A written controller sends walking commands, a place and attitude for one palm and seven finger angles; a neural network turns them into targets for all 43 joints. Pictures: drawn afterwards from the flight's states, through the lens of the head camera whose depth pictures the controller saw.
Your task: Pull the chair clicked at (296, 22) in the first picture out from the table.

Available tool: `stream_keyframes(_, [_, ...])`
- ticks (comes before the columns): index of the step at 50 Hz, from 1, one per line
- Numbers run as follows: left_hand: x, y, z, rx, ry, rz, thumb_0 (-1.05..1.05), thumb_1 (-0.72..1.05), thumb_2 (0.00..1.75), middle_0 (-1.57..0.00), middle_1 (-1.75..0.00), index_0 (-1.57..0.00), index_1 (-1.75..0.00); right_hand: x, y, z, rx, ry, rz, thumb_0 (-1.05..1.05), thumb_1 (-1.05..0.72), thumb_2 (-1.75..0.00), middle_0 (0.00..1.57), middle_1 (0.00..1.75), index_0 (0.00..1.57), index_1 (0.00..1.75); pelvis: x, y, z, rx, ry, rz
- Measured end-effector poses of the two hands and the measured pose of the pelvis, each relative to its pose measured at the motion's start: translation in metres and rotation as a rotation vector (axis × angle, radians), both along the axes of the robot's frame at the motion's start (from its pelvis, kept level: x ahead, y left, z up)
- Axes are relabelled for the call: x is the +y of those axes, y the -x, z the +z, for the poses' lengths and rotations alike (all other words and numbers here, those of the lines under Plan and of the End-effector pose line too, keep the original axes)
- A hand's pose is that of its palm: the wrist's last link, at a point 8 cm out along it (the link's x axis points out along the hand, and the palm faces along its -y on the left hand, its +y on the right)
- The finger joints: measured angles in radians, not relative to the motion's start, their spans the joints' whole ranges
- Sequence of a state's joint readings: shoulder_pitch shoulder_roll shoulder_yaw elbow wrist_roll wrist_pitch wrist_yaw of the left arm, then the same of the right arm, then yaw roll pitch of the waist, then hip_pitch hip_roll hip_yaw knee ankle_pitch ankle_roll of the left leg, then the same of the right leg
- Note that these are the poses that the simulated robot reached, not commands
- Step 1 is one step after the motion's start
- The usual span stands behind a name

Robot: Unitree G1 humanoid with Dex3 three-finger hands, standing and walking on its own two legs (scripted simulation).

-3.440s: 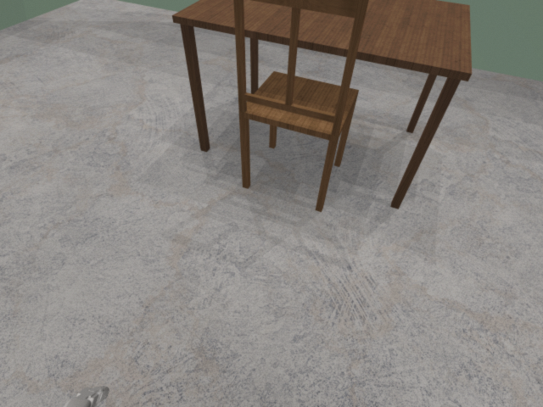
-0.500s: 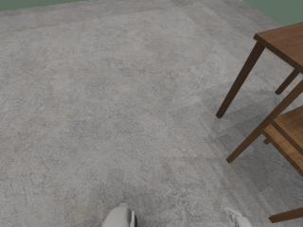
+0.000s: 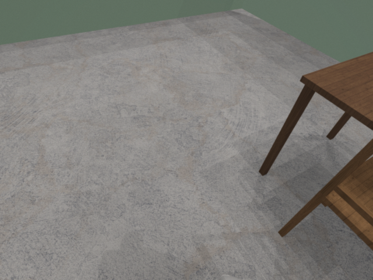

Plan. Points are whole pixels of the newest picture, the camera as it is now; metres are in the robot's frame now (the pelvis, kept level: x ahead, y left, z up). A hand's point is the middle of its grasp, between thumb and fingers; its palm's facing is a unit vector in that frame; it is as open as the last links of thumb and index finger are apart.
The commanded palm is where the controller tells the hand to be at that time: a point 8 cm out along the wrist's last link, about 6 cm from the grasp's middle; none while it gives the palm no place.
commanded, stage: turn to face it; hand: left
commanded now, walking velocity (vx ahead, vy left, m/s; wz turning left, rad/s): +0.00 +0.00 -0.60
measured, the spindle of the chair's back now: out of the picture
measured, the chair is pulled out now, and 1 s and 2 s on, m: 0.00 0.00 0.00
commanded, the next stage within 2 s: take the last steps up to it in 1.56 s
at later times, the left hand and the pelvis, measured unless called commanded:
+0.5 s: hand out of the picture +0.16 +0.17 -0.17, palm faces -0.22 -0.95 -0.24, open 7.3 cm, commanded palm none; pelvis +0.04 -0.01 +0.00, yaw -17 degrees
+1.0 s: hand (151, 244) +0.24 +0.10 -0.16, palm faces -0.57 -0.77 -0.29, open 7.4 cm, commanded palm none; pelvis +0.02 -0.01 -0.02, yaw -37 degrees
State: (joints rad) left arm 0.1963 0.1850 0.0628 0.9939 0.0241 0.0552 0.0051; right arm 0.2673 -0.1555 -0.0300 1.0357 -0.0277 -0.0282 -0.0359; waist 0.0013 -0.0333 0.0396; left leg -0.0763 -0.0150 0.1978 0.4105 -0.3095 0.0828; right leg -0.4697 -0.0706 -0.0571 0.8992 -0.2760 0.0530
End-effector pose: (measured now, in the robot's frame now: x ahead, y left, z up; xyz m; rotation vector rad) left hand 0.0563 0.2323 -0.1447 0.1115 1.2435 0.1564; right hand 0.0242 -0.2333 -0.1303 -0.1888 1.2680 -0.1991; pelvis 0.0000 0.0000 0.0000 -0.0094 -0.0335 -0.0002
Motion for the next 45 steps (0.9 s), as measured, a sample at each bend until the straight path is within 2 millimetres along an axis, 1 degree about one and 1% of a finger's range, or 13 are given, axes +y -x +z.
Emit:
stream_keyframes(4, [-0.017, -0.03, -0.002, 0.032, -0.009, -0.088, 0.0, 0.91, 0.9, -0.2, -0.3, -0.2, -0.3, -0.006, 0.019, -0.014, 0.058, -0.029, -0.091, 0.0, -0.91, -0.9, 0.2, 0.3, 0.2, 0.3, -0.011, -0.015, -0.006, 0.004, -0.004, -0.064])
stream_keyframes(7, [-0.029, -0.055, -0.006, 0.015, -0.03, -0.145, 0.0, 0.91, 0.9, -0.2, -0.3, -0.2, -0.3, -0.016, 0.033, -0.028, 0.107, -0.054, -0.157, 0.01, -0.91, -0.9, 0.2, 0.3, 0.2, 0.3, -0.024, -0.026, -0.016, 0.01, -0.008, -0.102])
stream_keyframes(10, [-0.037, -0.07, -0.003, -0.017, -0.051, -0.163, 0.0, 0.91, 0.9, -0.2, -0.3, -0.2, -0.3, -0.027, 0.039, -0.033, 0.15, -0.056, -0.193, 0.01, -0.91, -0.9, 0.2, 0.3, 0.2, 0.3, -0.032, -0.029, -0.017, 0.005, 0.006, -0.123])
stream_keyframes(13, [-0.039, -0.074, 0.004, -0.016, -0.067, -0.167, 0.0, 0.91, 0.9, -0.2, -0.3, -0.2, -0.3, -0.038, 0.027, -0.026, 0.137, -0.044, -0.204, 0.01, -0.91, -0.9, 0.2, 0.3, 0.2, 0.3, -0.036, -0.032, -0.011, 0.006, 0.0, -0.151])
stream_keyframes(17, [-0.038, -0.078, 0.01, 0.017, -0.077, -0.206, 0.0, 0.91, 0.9, -0.2, -0.3, -0.2, -0.3, -0.05, -0.002, -0.015, 0.041, -0.025, -0.22, 0.01, -0.91, -0.9, 0.2, 0.3, 0.19, 0.3, -0.035, -0.034, -0.004, 0.02, -0.016, -0.195])
stream_keyframes(20, [-0.033, -0.085, 0.012, 0.028, -0.077, -0.238, 0.0, 0.91, 0.9, -0.21, -0.3, -0.2, -0.3, -0.053, -0.023, -0.008, -0.035, -0.008, -0.229, 0.01, -0.91, -0.9, 0.2, 0.3, 0.19, 0.3, -0.029, -0.036, -0.002, 0.029, -0.024, -0.232])
stream_keyframes(25, [-0.016, -0.104, 0.007, 0.02, -0.069, -0.277, 0.0, 0.91, 0.9, -0.21, -0.3, -0.2, -0.3, -0.047, -0.051, 0.002, -0.132, 0.028, -0.242, 0.01, -0.91, -0.9, 0.2, 0.3, 0.19, 0.3, -0.011, -0.042, -0.004, 0.039, -0.024, -0.295])
stream_keyframes(27, [-0.007, -0.114, 0.002, 0.014, -0.064, -0.291, 0.0, 0.91, 0.9, -0.21, -0.3, -0.2, -0.3, -0.04, -0.058, 0.006, -0.163, 0.048, -0.252, 0.01, -0.91, -0.9, 0.2, 0.3, 0.19, 0.3, -0.002, -0.045, -0.008, 0.042, -0.018, -0.32])
stream_keyframes(29, [0.003, -0.125, -0.005, 0.008, -0.058, -0.305, 0.01, 0.91, 0.9, -0.21, -0.3, -0.2, -0.3, -0.032, -0.058, 0.009, -0.188, 0.068, -0.265, 0.01, -0.91, -0.9, 0.2, 0.3, 0.19, 0.3, 0.007, -0.047, -0.011, 0.037, -0.017, -0.347])
stream_keyframes(34, [0.011, -0.152, 0.0, -0.005, -0.058, -0.38, 0.01, 0.91, 0.9, -0.2, -0.3, -0.2, -0.3, -0.012, -0.035, 0.02, -0.175, 0.074, -0.316, 0.01, -0.91, -0.9, 0.2, 0.3, 0.2, 0.3, 0.015, -0.049, -0.003, 0.025, -0.002, -0.422])
stream_keyframes(38, [0.005, -0.168, 0.007, -0.012, -0.061, -0.439, 0.01, 0.91, 0.9, -0.2, -0.3, -0.2, -0.3, -0.003, -0.008, 0.02, -0.143, 0.062, -0.384, 0.01, -0.9, -0.9, 0.2, 0.3, 0.2, 0.3, 0.017, -0.049, 0.001, 0.025, 0.007, -0.473])
stream_keyframes(42, [-0.014, -0.181, 0.012, -0.012, -0.069, -0.515, 0.01, 0.91, 0.9, -0.2, -0.3, -0.2, -0.3, 0.002, 0.028, 0.011, -0.103, 0.037, -0.468, 0.01, -0.9, -0.9, 0.21, 0.3, 0.2, 0.3, 0.014, -0.045, 0.001, 0.025, 0.005, -0.529])
stream_keyframes(45, [-0.039, -0.191, 0.016, -0.026, -0.077, -0.588, 0.01, 0.91, 0.9, -0.2, -0.3, -0.2, -0.3, 0.002, 0.061, 0.0, -0.065, 0.012, -0.539, 0.01, -0.9, -0.9, 0.21, 0.3, 0.2, 0.3, 0.007, -0.039, -0.002, 0.024, -0.003, -0.574])
